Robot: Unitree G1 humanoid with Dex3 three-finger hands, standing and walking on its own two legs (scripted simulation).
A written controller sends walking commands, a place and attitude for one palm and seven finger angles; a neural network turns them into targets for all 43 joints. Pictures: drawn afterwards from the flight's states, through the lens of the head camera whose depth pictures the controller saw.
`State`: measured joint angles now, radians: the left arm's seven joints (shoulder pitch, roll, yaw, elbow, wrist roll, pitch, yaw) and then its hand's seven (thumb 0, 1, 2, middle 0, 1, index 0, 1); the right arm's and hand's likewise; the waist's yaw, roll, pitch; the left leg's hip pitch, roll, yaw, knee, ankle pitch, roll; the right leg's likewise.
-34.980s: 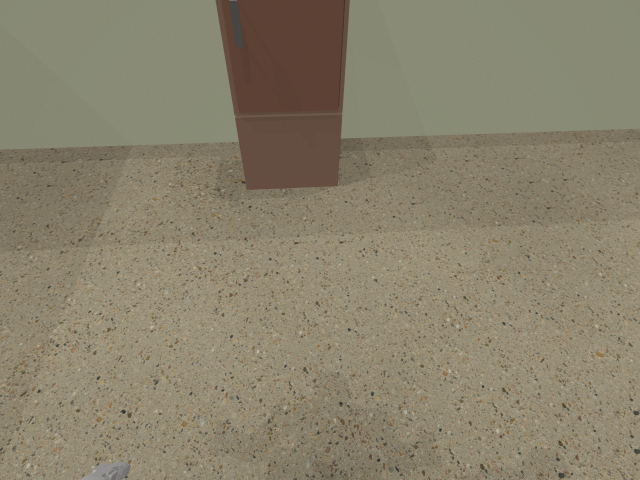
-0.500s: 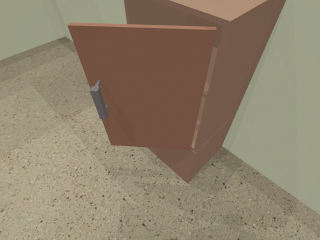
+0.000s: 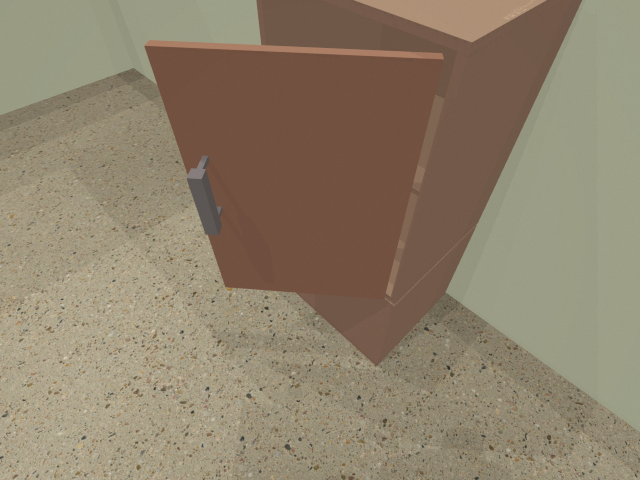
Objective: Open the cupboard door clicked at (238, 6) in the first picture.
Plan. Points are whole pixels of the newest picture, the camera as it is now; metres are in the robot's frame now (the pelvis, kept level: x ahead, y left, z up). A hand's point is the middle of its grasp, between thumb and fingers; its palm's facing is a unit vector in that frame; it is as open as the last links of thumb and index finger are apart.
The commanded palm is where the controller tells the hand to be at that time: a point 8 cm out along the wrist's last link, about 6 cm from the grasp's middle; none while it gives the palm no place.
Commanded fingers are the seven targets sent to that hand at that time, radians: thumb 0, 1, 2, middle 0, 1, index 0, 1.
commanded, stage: raise the hand with hooked fingers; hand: left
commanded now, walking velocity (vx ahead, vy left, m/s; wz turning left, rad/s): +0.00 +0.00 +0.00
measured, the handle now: (208, 195) +0.56 +0.24 +0.00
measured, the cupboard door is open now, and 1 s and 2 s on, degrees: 41 41 41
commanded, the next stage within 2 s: none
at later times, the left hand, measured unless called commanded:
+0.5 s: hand (152, 473) +0.14 +0.21 -0.06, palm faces +0.04 -1.00 -0.02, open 9.3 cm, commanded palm +0.14 +0.27 -0.04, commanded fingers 0.00 0.25 0.62 -0.25 -0.72 -0.25 -0.72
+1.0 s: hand (123, 418) +0.19 +0.26 -0.03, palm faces -0.02 -1.00 -0.05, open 12.3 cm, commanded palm +0.17 +0.31 -0.01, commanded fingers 0.00 -0.34 0.37 -0.29 -1.10 -0.29 -1.10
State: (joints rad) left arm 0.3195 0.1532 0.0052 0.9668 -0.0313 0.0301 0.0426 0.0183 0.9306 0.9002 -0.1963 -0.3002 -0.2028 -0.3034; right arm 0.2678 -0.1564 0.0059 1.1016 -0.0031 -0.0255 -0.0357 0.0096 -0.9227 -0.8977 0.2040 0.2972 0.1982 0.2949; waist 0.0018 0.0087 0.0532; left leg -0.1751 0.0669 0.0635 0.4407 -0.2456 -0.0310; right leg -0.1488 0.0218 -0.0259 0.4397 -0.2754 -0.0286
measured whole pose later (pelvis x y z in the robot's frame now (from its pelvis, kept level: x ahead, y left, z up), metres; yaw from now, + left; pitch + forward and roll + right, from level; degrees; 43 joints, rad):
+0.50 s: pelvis -0.05 +0.01 -0.10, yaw +3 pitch +12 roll -2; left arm 0.41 0.22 0.15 0.03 -0.25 -0.44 -0.31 0.02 0.47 0.72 -0.23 -0.58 -0.23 -0.58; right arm 0.15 -0.24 -0.01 0.48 0.01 -0.23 -0.05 0.01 -0.91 -0.90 0.20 0.30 0.20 0.30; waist 0.04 -0.01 -0.11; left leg -0.90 0.05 -0.04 1.20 -0.51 -0.02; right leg -0.82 -0.02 -0.09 1.17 -0.56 -0.02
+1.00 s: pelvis -0.05 +0.03 -0.07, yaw +2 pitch +12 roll -3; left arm 0.25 0.31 0.26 0.11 -0.31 -0.33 -0.38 0.00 -0.11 0.47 -0.27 -0.95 -0.27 -0.96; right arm 0.28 -0.27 0.01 0.57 0.03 -0.23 -0.07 0.02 -0.91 -0.90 0.21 0.30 0.20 0.30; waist -0.03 0.02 -0.10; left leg -0.82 0.04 -0.01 1.07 -0.46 0.01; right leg -0.75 -0.02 -0.07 1.03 -0.48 0.01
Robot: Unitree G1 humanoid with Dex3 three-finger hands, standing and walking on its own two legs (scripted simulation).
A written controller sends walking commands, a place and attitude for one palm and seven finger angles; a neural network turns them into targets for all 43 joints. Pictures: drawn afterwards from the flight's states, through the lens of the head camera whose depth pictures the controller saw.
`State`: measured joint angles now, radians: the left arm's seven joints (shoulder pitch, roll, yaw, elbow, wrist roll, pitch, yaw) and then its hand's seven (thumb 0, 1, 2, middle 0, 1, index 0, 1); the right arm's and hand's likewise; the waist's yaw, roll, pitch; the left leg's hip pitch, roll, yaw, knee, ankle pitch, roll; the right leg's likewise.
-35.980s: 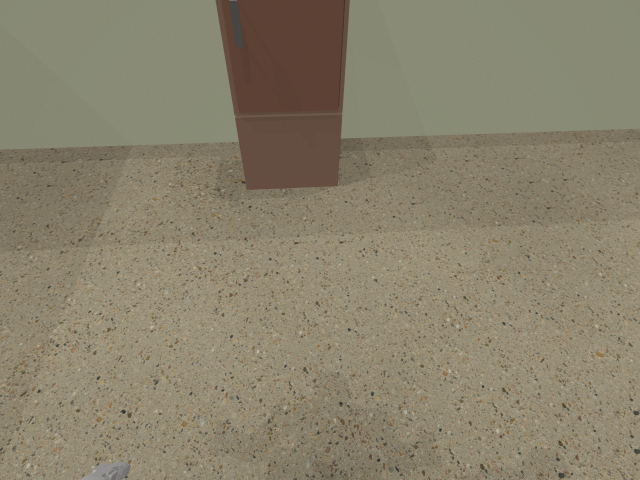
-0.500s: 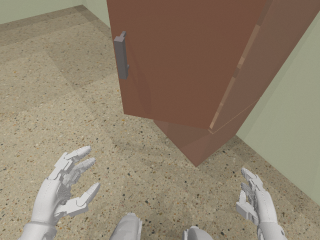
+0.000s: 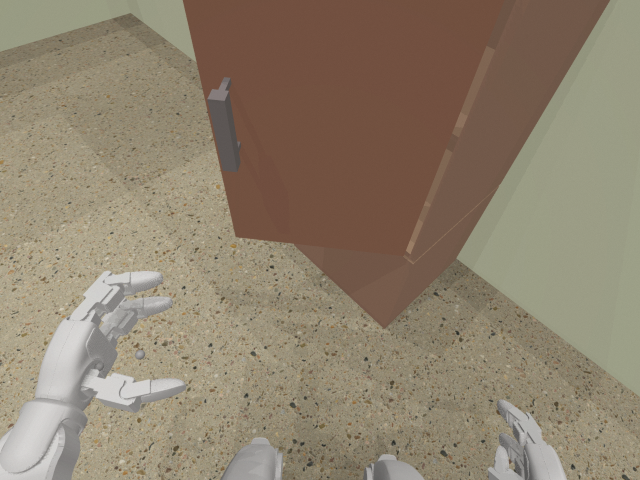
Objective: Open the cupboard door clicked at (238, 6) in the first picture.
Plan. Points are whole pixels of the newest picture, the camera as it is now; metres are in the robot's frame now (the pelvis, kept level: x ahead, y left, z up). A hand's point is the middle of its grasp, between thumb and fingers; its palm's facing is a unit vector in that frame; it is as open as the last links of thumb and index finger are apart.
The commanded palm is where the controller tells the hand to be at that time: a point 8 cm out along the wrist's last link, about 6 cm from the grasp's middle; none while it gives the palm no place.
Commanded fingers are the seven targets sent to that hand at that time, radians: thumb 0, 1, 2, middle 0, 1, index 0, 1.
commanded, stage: raise the hand with hooked fingers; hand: left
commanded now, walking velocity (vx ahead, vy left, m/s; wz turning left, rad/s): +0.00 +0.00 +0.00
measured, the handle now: (228, 125) +0.61 +0.18 +0.07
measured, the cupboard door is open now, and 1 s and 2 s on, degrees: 41 41 41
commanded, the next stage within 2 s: move the hooked fingers beside the handle in 1.06 s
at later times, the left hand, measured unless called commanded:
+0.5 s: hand (102, 300) +0.29 +0.25 +0.09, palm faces -0.04 -1.00 -0.05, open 13.9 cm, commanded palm +0.27 +0.31 +0.09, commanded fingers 0.00 -0.50 0.30 -0.30 -1.20 -0.30 -1.20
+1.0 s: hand (106, 288) +0.30 +0.25 +0.09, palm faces -0.06 -1.00 -0.03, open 13.9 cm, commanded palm +0.28 +0.30 +0.09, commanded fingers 0.00 -0.50 0.30 -0.30 -1.20 -0.30 -1.20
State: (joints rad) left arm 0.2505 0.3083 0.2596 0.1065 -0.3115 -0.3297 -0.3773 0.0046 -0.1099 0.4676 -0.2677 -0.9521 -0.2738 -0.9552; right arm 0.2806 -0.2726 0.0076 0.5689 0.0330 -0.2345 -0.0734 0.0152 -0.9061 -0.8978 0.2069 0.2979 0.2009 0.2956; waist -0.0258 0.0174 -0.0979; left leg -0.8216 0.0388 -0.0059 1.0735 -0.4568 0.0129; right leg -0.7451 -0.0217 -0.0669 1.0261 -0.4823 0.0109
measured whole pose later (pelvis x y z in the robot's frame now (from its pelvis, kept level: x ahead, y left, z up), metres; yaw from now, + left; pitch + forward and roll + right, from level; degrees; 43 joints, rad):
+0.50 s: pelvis +0.01 -0.01 +0.02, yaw +0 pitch +10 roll -2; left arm 0.01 0.41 0.41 0.35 -0.37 -0.27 -0.55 -0.01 -0.49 0.31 -0.30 -1.19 -0.30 -1.20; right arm 0.27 -0.27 0.05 0.56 0.04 -0.23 -0.08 0.01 -0.90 -0.90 0.21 0.30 0.20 0.30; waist -0.01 0.03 -0.08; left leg -0.73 0.05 -0.01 0.98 -0.43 0.00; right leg -0.65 -0.01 -0.08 0.93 -0.46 0.00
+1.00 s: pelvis +0.01 -0.01 +0.02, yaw -1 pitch +10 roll -2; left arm -0.03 0.42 0.45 0.44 -0.38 -0.29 -0.59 -0.01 -0.50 0.30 -0.30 -1.20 -0.30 -1.20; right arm 0.30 -0.28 0.04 0.56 0.04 -0.21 -0.08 0.01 -0.91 -0.90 0.21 0.30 0.20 0.30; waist -0.02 0.02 -0.08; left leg -0.71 0.05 0.00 0.95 -0.42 -0.01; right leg -0.65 0.00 -0.06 0.91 -0.44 -0.01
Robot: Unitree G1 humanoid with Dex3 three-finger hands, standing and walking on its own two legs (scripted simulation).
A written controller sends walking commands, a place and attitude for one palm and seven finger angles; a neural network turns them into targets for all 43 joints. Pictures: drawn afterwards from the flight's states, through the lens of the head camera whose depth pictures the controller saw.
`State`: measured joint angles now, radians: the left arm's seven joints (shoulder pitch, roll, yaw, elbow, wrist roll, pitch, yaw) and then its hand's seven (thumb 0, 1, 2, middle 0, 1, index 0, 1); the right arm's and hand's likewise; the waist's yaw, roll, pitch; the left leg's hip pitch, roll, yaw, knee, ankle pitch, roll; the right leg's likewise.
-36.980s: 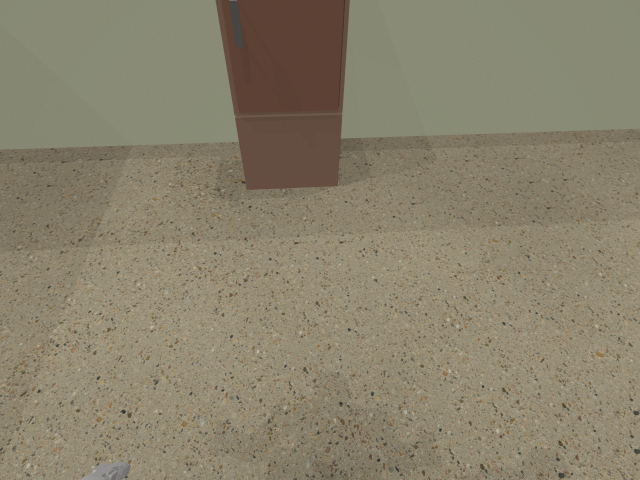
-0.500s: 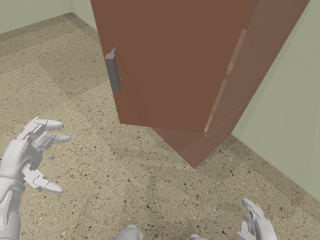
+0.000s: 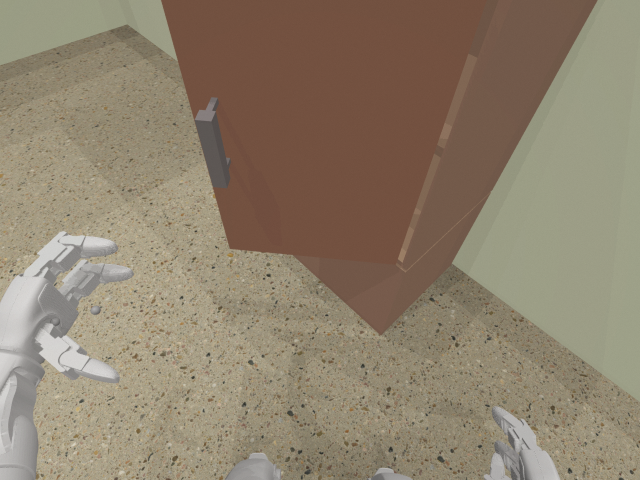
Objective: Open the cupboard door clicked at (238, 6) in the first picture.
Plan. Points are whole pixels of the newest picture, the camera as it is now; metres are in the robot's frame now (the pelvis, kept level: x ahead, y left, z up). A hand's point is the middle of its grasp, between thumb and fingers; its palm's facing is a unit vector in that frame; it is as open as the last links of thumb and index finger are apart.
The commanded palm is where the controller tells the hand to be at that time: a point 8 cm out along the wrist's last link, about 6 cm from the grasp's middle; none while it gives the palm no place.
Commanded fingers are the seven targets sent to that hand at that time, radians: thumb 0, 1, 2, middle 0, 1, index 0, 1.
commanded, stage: raise the hand with hooked fingers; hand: left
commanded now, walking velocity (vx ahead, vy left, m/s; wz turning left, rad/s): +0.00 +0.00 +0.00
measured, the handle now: (217, 143) +0.60 +0.20 +0.05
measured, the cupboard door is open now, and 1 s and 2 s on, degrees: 41 41 40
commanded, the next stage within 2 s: move the hooked fingers beside the handle in 0.06 s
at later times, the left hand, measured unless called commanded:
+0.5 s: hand (118, 272) +0.34 +0.26 +0.07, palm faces -0.08 -1.00 -0.01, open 14.0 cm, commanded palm +0.32 +0.32 +0.07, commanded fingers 0.00 -0.50 0.30 -0.30 -1.20 -0.30 -1.20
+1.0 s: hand (145, 216) +0.43 +0.26 +0.06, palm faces -0.07 -1.00 +0.00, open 13.9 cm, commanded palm +0.41 +0.32 +0.06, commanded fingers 0.00 -0.50 0.30 -0.30 -1.20 -0.30 -1.20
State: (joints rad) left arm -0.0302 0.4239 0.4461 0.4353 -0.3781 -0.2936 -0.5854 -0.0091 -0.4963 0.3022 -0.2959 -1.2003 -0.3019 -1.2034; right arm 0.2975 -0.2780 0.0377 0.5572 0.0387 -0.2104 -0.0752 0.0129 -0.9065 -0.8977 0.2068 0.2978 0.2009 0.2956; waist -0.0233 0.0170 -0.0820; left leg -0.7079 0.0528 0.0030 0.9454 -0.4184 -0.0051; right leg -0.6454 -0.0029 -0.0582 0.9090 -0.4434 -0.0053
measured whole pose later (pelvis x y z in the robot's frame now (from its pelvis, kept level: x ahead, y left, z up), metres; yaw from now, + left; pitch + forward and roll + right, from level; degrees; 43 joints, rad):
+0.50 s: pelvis -0.01 +0.00 -0.01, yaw +0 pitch +12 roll -2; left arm -0.28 0.45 0.41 0.62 -0.31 -0.28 -0.57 -0.01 -0.50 0.30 -0.30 -1.20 -0.30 -1.20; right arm 0.28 -0.28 0.05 0.57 0.03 -0.19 -0.09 0.01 -0.91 -0.90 0.21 0.30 0.20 0.30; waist -0.03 0.01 -0.08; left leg -0.76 0.05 0.00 0.98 -0.42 0.00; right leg -0.70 -0.01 -0.06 0.94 -0.44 0.00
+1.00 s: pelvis +0.00 +0.00 -0.01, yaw -1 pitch +17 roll -2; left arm -0.61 0.57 0.48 0.99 -0.22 -0.34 -0.55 -0.01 -0.50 0.30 -0.30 -1.20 -0.30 -1.20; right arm 0.35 -0.29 0.04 0.61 0.02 -0.07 -0.06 0.01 -0.91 -0.90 0.21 0.30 0.20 0.30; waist -0.10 0.00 -0.09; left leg -0.88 0.07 0.01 1.03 -0.44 0.00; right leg -0.82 0.01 -0.04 0.98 -0.45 0.00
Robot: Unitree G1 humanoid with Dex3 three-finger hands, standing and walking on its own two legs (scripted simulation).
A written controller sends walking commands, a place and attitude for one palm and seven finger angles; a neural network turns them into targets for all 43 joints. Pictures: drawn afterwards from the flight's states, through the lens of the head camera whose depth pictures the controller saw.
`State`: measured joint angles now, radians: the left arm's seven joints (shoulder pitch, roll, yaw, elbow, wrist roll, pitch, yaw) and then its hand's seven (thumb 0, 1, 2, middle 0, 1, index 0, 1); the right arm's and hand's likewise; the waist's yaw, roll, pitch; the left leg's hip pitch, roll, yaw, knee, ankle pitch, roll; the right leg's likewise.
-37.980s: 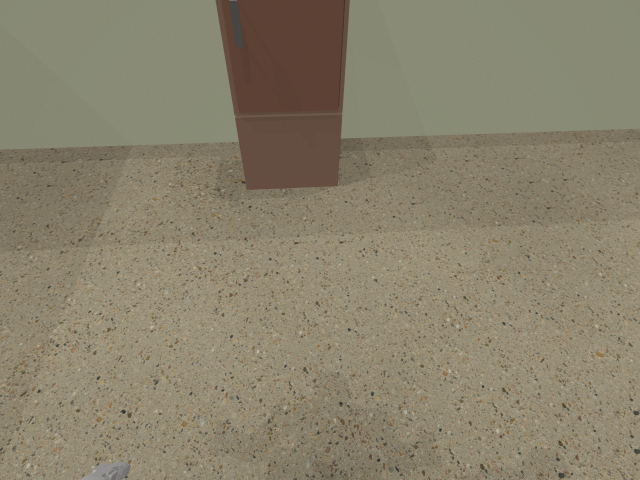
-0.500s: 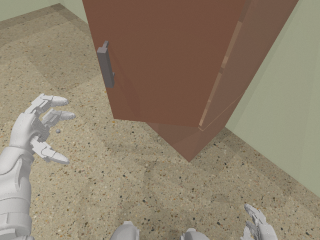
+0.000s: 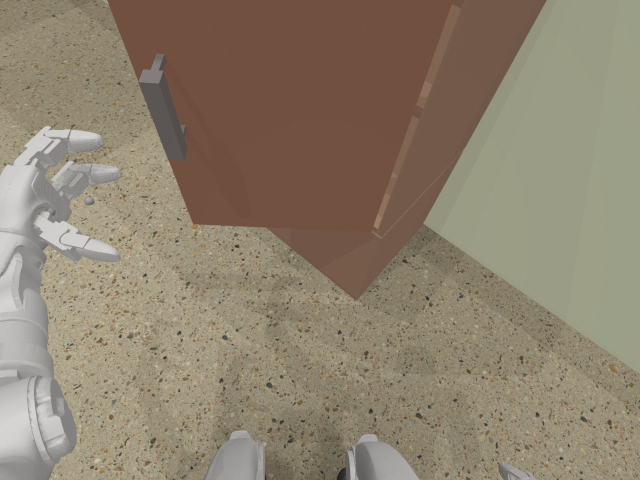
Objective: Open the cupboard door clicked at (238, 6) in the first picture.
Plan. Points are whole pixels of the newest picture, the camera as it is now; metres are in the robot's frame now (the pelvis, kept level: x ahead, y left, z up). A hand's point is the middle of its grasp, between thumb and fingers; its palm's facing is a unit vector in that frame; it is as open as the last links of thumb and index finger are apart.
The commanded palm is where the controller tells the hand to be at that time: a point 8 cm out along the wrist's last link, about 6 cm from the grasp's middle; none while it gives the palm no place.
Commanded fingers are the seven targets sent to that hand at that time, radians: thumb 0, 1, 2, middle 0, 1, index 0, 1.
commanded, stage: move the hooked fingers beside the handle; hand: left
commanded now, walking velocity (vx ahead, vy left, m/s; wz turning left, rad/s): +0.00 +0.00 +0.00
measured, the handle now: (169, 109) +0.60 +0.21 +0.06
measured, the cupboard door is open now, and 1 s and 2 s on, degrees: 41 40 40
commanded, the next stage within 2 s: slide the fingers in behind the handle in 1.56 s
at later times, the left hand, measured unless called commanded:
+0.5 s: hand (109, 152) +0.50 +0.26 +0.08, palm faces -0.06 -1.00 +0.00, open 14.0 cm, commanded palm +0.49 +0.31 +0.07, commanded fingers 0.00 -0.50 0.30 -0.30 -1.20 -0.30 -1.20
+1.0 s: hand (121, 127) +0.55 +0.26 +0.07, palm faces -0.05 -1.00 -0.01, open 13.9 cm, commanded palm +0.55 +0.30 +0.07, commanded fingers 0.00 -0.50 0.30 -0.30 -1.20 -0.30 -1.20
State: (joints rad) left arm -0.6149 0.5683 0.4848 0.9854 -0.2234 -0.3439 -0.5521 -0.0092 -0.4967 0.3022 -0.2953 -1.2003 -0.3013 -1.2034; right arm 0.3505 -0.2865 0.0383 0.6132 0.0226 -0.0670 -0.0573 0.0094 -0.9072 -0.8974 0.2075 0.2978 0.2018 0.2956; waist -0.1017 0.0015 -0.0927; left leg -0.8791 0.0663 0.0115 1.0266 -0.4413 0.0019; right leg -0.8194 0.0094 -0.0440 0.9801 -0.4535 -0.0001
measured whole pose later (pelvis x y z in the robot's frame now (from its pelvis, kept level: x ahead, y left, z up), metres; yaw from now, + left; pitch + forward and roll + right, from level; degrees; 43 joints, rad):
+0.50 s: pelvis +0.00 +0.01 -0.01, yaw -1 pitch +22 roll -4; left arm -0.92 0.70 0.48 1.19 -0.12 -0.33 -0.50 -0.01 -0.50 0.30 -0.29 -1.20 -0.30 -1.20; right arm 0.38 -0.28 0.06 0.62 0.00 0.02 -0.04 0.01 -0.91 -0.90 0.21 0.30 0.20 0.30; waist -0.18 0.01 -0.09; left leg -1.02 0.08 0.00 1.10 -0.45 0.01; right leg -0.95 0.02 -0.05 1.02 -0.45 0.01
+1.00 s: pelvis +0.00 +0.01 -0.02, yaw -3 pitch +27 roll -5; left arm -1.08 0.86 0.53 1.28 -0.05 -0.27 -0.49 -0.01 -0.49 0.30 -0.29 -1.20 -0.30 -1.21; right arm 0.43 -0.28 0.09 0.59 -0.01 0.08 -0.03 0.00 -0.91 -0.90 0.21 0.30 0.20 0.30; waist -0.24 0.02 -0.07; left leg -1.14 0.10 0.00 1.14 -0.47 0.02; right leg -1.06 0.04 -0.05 1.03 -0.45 0.02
